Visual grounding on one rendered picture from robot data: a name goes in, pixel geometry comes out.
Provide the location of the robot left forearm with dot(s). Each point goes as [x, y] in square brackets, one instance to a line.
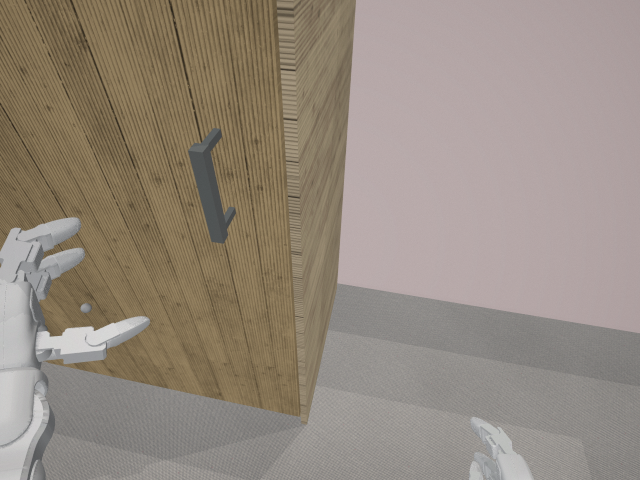
[27, 423]

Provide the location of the right robot hand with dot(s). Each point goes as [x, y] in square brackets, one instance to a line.
[509, 465]

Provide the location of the wardrobe door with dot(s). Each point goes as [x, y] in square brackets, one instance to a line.
[100, 101]

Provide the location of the left robot hand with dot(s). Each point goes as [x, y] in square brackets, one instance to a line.
[25, 279]

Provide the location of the handle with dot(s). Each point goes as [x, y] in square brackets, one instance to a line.
[202, 164]

